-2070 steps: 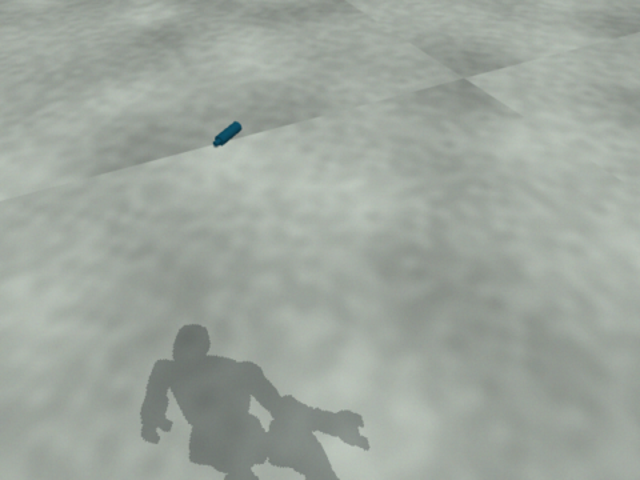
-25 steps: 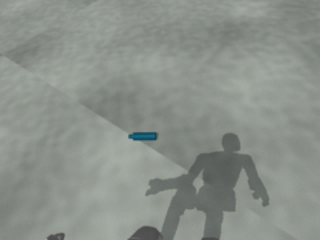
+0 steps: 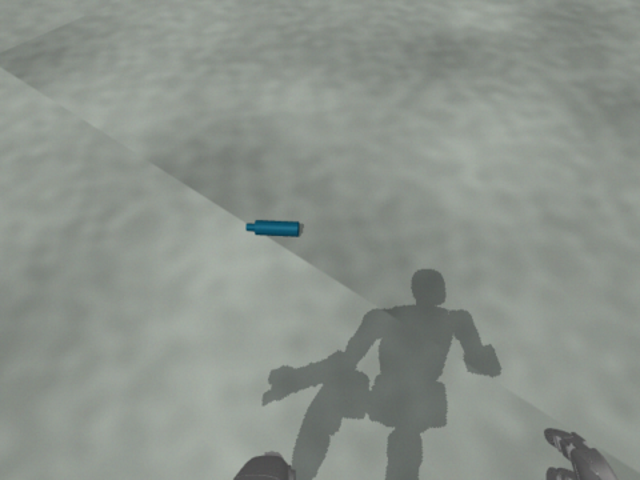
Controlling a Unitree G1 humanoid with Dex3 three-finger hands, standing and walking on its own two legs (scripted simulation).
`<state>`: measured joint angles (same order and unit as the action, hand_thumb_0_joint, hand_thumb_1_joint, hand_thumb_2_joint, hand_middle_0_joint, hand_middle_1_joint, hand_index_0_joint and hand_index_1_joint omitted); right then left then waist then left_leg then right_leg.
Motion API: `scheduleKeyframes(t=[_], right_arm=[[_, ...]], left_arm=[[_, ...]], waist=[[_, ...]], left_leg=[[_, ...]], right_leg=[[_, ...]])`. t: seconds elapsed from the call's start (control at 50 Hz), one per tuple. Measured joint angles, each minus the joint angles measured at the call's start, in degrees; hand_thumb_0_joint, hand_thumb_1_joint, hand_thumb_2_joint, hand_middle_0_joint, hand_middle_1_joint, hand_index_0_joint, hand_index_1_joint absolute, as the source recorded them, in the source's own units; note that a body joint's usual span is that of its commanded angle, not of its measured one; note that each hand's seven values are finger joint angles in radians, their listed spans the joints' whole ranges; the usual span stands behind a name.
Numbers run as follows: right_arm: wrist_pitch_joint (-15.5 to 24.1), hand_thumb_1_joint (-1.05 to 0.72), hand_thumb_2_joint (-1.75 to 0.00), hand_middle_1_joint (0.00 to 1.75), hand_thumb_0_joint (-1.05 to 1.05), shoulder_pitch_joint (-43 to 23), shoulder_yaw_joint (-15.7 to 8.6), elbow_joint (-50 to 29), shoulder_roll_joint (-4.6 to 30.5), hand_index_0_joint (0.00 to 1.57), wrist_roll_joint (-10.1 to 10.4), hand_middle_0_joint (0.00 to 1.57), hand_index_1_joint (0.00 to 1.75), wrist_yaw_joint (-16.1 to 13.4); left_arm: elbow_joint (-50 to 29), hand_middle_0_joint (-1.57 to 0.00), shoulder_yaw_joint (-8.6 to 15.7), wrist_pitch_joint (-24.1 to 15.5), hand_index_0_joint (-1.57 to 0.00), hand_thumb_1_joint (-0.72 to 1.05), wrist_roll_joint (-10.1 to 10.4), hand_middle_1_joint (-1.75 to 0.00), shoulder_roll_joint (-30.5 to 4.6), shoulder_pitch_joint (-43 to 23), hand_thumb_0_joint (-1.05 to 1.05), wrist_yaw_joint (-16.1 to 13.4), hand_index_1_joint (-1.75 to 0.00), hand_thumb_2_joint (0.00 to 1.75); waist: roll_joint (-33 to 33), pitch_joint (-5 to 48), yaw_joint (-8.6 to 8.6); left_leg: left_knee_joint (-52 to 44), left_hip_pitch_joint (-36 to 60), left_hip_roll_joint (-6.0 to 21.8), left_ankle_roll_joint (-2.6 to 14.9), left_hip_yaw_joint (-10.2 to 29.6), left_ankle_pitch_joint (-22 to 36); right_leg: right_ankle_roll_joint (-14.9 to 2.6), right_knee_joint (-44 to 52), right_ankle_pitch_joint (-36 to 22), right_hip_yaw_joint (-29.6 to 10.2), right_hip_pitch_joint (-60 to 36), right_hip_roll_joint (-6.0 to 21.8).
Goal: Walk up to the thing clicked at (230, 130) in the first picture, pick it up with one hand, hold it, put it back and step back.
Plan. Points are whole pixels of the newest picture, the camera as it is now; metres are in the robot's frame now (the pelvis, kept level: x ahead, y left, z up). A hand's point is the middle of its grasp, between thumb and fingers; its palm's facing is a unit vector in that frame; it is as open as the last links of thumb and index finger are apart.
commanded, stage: step back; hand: left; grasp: from above
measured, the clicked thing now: (272, 228) +1.01 +0.27 -0.72
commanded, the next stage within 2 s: stand in 1.16 s
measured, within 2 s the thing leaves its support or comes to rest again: neither
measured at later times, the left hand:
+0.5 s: hand out of the picture +0.04 +0.29 -0.13, palm faces +0.03 -0.92 -0.38, open 7.4 cm
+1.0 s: hand out of the picture +0.07 +0.29 -0.14, palm faces +0.08 -0.94 -0.33, open 7.4 cm
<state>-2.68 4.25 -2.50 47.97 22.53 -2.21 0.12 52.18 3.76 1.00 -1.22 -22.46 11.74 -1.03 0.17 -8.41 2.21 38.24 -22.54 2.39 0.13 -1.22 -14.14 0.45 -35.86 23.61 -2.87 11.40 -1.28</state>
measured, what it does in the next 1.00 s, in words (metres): stands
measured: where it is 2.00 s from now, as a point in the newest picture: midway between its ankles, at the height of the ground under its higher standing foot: outside the picture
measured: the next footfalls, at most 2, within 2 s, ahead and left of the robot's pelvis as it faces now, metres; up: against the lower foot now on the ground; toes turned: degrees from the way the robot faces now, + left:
none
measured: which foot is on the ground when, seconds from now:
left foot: down 0.00-1.00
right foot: down 0.00-1.00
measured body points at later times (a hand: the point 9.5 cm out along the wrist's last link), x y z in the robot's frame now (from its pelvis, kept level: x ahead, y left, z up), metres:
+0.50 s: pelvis -0.04 +0.01 +0.01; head -0.03 +0.02 +0.46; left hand +0.04 +0.34 -0.10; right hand +0.02 -0.29 -0.11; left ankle -0.05 +0.14 -0.72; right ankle -0.02 -0.12 -0.71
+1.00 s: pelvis +0.00 +0.03 +0.02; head +0.03 +0.05 +0.46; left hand +0.07 +0.34 -0.12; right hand +0.11 -0.26 -0.10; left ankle +0.00 +0.14 -0.72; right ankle +0.00 -0.12 -0.72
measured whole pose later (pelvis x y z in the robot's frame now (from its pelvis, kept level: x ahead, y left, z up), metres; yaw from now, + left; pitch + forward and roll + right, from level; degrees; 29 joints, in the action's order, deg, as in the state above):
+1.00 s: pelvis +0.00 +0.03 +0.02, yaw +4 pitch -1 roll -1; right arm 1.1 8.0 -1.1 59.6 18.3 -1.4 -0.2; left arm 59.8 2.0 0.0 -0.3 -21.9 6.1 0.3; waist 1.9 -4.5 1.1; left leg 31.2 -13.5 -0.2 0.6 0.5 -16.2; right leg 1.9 -29.1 17.1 0.5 10.5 2.1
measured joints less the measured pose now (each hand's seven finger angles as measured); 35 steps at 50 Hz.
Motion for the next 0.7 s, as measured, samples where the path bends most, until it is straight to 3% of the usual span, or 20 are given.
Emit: scheduleKeyframes(t=[0.04, 0.08, 0.12, 0.18, 0.24, 0.3, 0.32, 0.38, 0.42, 0.5, 0.56, 0.6, 0.64, 0.7], right_arm=[[-0.34, -0.90, -0.90, 0.30, 0.01, -0.53, -0.52, 0.74, 1.11, 0.20, 0.47, 0.21, 0.30, -0.21], [-0.84, -0.90, -0.90, 0.30, 0.01, 0.93, -0.45, 2.01, 0.34, 0.20, 0.73, 0.20, 0.30, -0.39], [-0.89, -0.90, -0.90, 0.30, 0.01, 2.26, -0.21, 3.37, -0.22, 0.20, 1.16, 0.20, 0.30, 0.09], [-0.23, -0.90, -0.90, 0.30, 0.01, 4.53, -0.15, 4.90, 0.09, 0.20, 1.49, 0.20, 0.30, 0.22], [0.49, -0.90, -0.90, 0.30, 0.01, 6.47, -0.12, 6.66, 0.31, 0.20, 1.17, 0.20, 0.30, 0.31], [1.62, -0.90, -0.90, 0.30, 0.01, 6.95, -0.48, 8.72, -1.38, 0.20, 0.56, 0.20, 0.30, 0.22], [2.09, -0.90, -0.90, 0.30, 0.01, 7.10, -0.41, 9.00, -2.18, 0.20, 0.26, 0.20, 0.30, 0.23], [3.23, -0.90, -0.90, 0.30, 0.01, 8.48, -0.11, 9.03, -3.24, 0.20, 0.06, 0.20, 0.30, 0.69], [3.54, -0.90, -0.90, 0.30, 0.01, 9.12, 0.09, 9.03, -3.66, 0.20, -0.22, 0.21, 0.30, 0.74], [3.74, -0.90, -0.90, 0.30, 0.01, 9.30, 0.00, 8.80, -3.19, 0.21, -0.18, 0.21, 0.30, 0.74], [2.70, -0.90, -0.90, 0.30, 0.01, 8.99, -0.15, 8.87, -1.81, 0.20, 0.58, 0.21, 0.30, 0.44], [1.93, -0.90, -0.90, 0.30, 0.01, 9.02, -0.22, 9.19, -1.15, 0.20, 0.94, 0.21, 0.30, -0.11], [1.73, -0.90, -0.90, 0.30, 0.01, 9.07, -0.25, 9.50, -0.90, 0.20, 0.87, 0.20, 0.30, -0.28], [2.41, -0.90, -0.90, 0.30, 0.01, 9.46, -0.29, 9.73, -0.04, 0.20, 1.02, 0.20, 0.30, 0.06]], left_arm=[[2.24, -0.21, -0.42, -0.59, -0.20, 0.90, -0.83, -0.30, 2.12, 0.04, 0.01, 0.08, -0.30, 0.90], [2.67, -0.21, -0.86, -0.82, -0.20, 0.90, -1.37, -0.30, 2.35, 1.85, 0.01, 0.58, -0.30, 0.90], [3.15, -0.21, -0.87, -0.72, -0.20, 0.90, -1.51, -0.30, 2.23, 3.03, 0.01, 0.64, -0.30, 0.90], [3.41, -0.21, -0.77, -1.08, -0.20, 0.90, -1.52, -0.30, 2.49, 2.84, 0.01, 0.60, -0.30, 0.90], [2.47, -0.21, -0.72, -1.71, -0.20, 0.90, -1.59, -0.30, 2.30, 1.63, 0.01, 0.98, -0.30, 0.90], [1.76, -0.21, -0.52, -1.22, -0.20, 0.90, -1.28, -0.30, 1.01, -0.34, 0.01, 1.16, -0.30, 0.90], [1.75, -0.21, -0.48, -0.96, -0.20, 0.90, -0.96, -0.30, 0.64, -0.48, 0.01, 1.08, -0.30, 0.90], [2.91, -0.21, -0.73, -0.31, -0.20, 0.90, -0.47, -0.30, 0.26, -0.89, 0.01, 1.26, -0.30, 0.90], [3.07, -0.21, -0.62, -0.41, -0.20, 0.90, -0.27, -0.30, -0.34, -0.98, 0.01, 1.64, -0.30, 0.90], [3.38, -0.21, -0.07, -1.15, -0.20, 0.90, -0.13, -0.30, -0.96, -1.72, 0.01, 2.02, -0.30, 0.90], [4.00, -0.21, 0.17, -2.11, -0.20, 0.90, -0.54, -0.30, -0.12, -2.79, 0.01, 1.58, -0.30, 0.90], [3.93, -0.21, 0.00, -2.76, -0.20, 0.90, -1.01, -0.30, 0.94, -2.85, 0.01, 1.40, -0.30, 0.90], [3.83, -0.21, -0.22, -2.69, -0.20, 0.90, -1.20, -0.30, 1.58, -2.73, 0.01, 1.61, -0.30, 0.90], [3.98, -0.21, -0.60, -2.47, -0.20, 0.90, -1.17, -0.30, 2.59, -2.84, 0.01, 1.65, -0.30, 0.90]], waist=[[-4.76, -0.92, -1.13], [-3.92, 1.40, 0.30], [-2.28, 2.89, 1.25], [-2.27, 4.16, 0.32], [-2.68, 4.56, -0.20], [0.48, 2.96, -0.09], [1.69, 2.81, 0.12], [1.26, 4.25, -1.42], [1.48, 4.93, -1.76], [1.47, 5.00, -2.69], [-0.61, 4.33, -2.97], [-1.97, 4.82, -2.80], [-1.48, 5.29, -1.96], [-1.57, 5.37, -1.48]], left_leg=[[2.80, -0.79, 1.70, 0.65, 3.41, -2.16], [6.21, -1.52, -1.13, 0.20, 5.21, -9.76], [10.25, -0.94, -3.49, -0.11, 5.95, -11.87], [10.76, 1.21, -4.46, -0.30, 7.07, -11.48], [3.03, 5.78, -3.35, -0.67, 5.79, -11.80], [-5.65, 10.13, -5.24, -0.26, 3.34, -3.57], [-6.61, 10.78, -5.83, 0.02, 2.51, -2.96], [-7.06, 10.80, -4.61, 0.94, 3.34, -3.02], [-8.16, 11.50, -3.81, 0.78, 3.24, -2.64], [-7.78, 11.75, -2.75, -0.27, 3.20, -3.00], [-3.52, 10.66, -1.00, -1.16, 4.25, -5.49], [2.11, 8.20, -1.60, -0.52, 6.52, -10.07], [7.68, 5.68, -3.09, -0.41, 5.58, -13.99], [8.20, 4.04, -3.33, -0.22, 4.59, -13.73]], right_leg=[[-0.81, 2.37, -2.60, 2.33, -1.89, -2.70], [-1.39, 1.07, -2.62, 1.14, -0.30, -1.81], [-1.47, 0.74, -2.93, -0.42, 0.54, -0.22], [-0.73, 1.46, -3.84, 0.43, 1.29, 1.30], [0.03, 0.89, -3.92, 1.86, 2.45, 2.12], [0.69, -2.04, -2.82, 1.15, 3.47, 4.85], [0.05, -3.33, -2.94, 0.14, 4.09, 5.23], [-1.11, -8.77, 4.30, 0.81, 6.12, 3.06], [-1.59, -9.59, 4.99, 1.37, 6.78, 2.68], [-1.62, -2.83, 0.96, 2.51, 5.41, 2.74], [-1.10, 4.46, -9.41, 4.02, 2.37, 1.11], [-0.96, 4.28, -9.08, 5.02, 2.21, 0.41], [-1.54, 4.08, -8.13, 4.72, 2.13, 1.22], [-1.20, 5.41, -8.14, 5.15, 1.03, 2.29]])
